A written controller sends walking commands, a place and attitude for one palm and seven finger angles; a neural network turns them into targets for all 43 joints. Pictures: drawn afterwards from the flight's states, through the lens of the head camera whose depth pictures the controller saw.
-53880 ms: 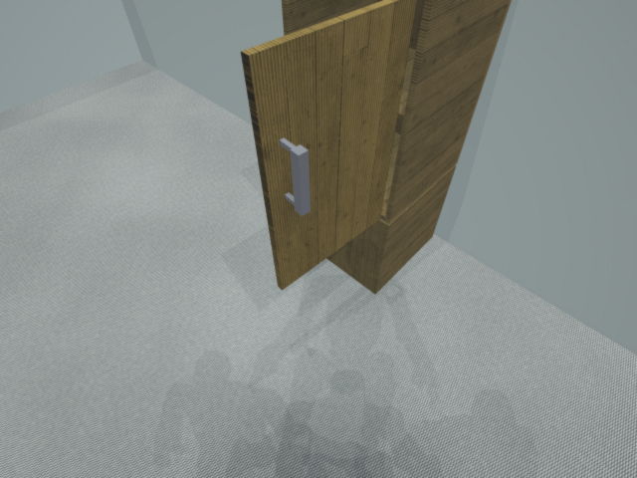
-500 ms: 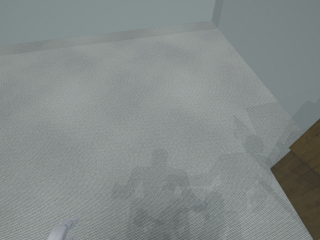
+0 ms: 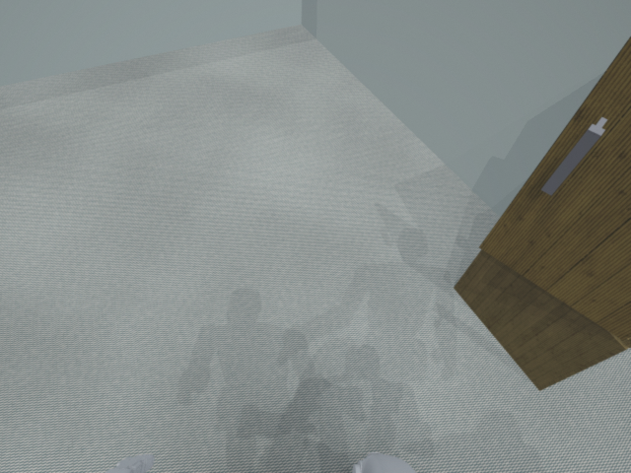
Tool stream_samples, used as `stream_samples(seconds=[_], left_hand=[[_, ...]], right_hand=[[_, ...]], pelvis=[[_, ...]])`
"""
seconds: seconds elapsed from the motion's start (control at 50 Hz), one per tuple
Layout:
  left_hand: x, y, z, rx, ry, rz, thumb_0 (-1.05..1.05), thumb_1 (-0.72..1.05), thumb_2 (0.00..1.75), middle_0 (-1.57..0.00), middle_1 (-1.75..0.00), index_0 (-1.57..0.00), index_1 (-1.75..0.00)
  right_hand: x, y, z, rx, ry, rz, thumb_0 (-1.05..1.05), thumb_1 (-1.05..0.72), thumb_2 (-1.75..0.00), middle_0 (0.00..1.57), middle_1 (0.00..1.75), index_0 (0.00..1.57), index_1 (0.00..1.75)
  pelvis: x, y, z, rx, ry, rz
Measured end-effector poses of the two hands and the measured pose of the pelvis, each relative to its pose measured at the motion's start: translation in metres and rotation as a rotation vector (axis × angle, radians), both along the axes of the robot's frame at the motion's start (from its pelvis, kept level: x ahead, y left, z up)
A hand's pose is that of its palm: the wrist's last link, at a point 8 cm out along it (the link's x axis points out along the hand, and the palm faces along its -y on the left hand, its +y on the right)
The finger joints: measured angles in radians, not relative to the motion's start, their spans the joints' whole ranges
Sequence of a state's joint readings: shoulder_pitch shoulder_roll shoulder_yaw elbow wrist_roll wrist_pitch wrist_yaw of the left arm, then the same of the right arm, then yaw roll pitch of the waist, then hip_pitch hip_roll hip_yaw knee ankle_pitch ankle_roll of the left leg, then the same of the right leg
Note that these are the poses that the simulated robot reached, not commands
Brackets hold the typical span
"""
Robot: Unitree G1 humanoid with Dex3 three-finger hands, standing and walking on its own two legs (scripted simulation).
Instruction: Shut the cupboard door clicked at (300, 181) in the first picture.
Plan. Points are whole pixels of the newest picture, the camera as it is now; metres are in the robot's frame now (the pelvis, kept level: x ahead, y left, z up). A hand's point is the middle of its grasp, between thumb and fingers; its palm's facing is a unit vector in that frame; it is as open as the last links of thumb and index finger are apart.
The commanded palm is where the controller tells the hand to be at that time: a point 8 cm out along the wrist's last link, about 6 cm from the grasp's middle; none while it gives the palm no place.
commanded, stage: turn to face it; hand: left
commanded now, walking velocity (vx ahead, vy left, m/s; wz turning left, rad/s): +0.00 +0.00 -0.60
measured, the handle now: (574, 157) +0.65 -0.43 +0.02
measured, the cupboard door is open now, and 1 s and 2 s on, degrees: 19 19 19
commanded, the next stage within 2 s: take the last steps up to it in 1.04 s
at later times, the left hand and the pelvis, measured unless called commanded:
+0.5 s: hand (204, 454) +0.16 +0.17 -0.18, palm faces -0.24 -0.94 -0.22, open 7.4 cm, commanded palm none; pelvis +0.03 -0.01 -0.01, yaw -17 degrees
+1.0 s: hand (272, 403) +0.23 +0.08 -0.16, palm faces -0.50 -0.82 -0.26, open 7.4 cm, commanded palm none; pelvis +0.04 -0.05 +0.00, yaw -31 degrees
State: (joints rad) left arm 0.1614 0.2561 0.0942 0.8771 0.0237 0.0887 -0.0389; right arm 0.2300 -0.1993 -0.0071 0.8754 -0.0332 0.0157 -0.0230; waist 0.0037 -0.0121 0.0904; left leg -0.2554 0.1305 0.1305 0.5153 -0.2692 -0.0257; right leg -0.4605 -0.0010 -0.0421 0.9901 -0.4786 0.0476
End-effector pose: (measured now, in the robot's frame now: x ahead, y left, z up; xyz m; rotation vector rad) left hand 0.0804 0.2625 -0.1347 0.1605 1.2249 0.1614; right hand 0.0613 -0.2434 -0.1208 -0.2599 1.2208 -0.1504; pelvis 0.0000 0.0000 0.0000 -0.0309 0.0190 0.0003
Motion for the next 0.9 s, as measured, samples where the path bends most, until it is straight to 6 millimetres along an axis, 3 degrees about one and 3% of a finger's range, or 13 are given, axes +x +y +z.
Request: stream_samples(seconds=[0.16,0.26,0.38,0.52,0.66,0.78,0.84,0.9], left_hand=[[0.046,-0.032,0.005,0.073,-0.065,-0.144,0.01,0.91,0.90,-0.20,-0.30,-0.20,-0.29],[0.050,-0.049,0.012,0.080,-0.028,-0.189,0.01,0.91,0.90,-0.20,-0.30,-0.20,-0.29],[0.060,-0.056,0.007,0.049,0.009,-0.240,0.01,0.91,0.90,-0.20,-0.30,-0.20,-0.29],[0.089,-0.045,-0.015,0.014,0.038,-0.295,0.01,0.91,0.90,-0.20,-0.30,-0.20,-0.30],[0.135,-0.058,-0.002,0.007,0.003,-0.394,0.01,0.91,0.90,-0.20,-0.30,-0.20,-0.29],[0.171,-0.098,0.008,0.024,-0.055,-0.507,0.01,0.91,0.90,-0.20,-0.30,-0.20,-0.29],[0.182,-0.120,0.006,0.045,-0.106,-0.559,0.01,0.91,0.90,-0.20,-0.30,-0.20,-0.29],[0.179,-0.134,0.010,0.054,-0.107,-0.584,0.01,0.91,0.90,-0.20,-0.30,-0.20,-0.29]], right_hand=[[-0.035,-0.042,-0.034,0.039,0.045,-0.155,0.00,-0.91,-0.90,0.21,0.30,0.20,0.30],[-0.033,-0.058,-0.026,0.022,0.037,-0.211,0.00,-0.91,-0.90,0.20,0.30,0.20,0.30],[-0.016,-0.058,-0.009,0.007,-0.032,-0.249,0.00,-0.91,-0.90,0.20,0.30,0.20,0.30],[-0.004,-0.040,0.000,-0.038,-0.106,-0.293,0.00,-0.91,-0.90,0.20,0.30,0.20,0.30],[-0.042,-0.025,0.007,-0.027,-0.040,-0.370,0.00,-0.91,-0.90,0.21,0.30,0.20,0.30],[-0.090,-0.030,-0.010,0.014,0.030,-0.493,0.00,-0.91,-0.90,0.21,0.30,0.20,0.30],[-0.114,-0.040,-0.028,0.037,0.061,-0.554,0.00,-0.91,-0.90,0.21,0.30,0.20,0.30],[-0.125,-0.047,-0.033,0.037,0.096,-0.597,0.00,-0.91,-0.90,0.20,0.30,0.20,0.30]], pelvis=[[0.004,-0.026,-0.018,0.021,0.000,-0.104],[0.007,-0.028,-0.008,0.032,0.007,-0.155],[0.018,-0.025,-0.002,0.044,0.017,-0.224],[0.034,-0.008,-0.011,0.026,0.022,-0.320],[0.040,-0.011,0.001,-0.003,0.009,-0.398],[0.040,-0.027,-0.004,0.000,0.002,-0.465],[0.039,-0.040,-0.016,0.022,-0.001,-0.492],[0.039,-0.042,-0.014,0.017,-0.005,-0.506]])
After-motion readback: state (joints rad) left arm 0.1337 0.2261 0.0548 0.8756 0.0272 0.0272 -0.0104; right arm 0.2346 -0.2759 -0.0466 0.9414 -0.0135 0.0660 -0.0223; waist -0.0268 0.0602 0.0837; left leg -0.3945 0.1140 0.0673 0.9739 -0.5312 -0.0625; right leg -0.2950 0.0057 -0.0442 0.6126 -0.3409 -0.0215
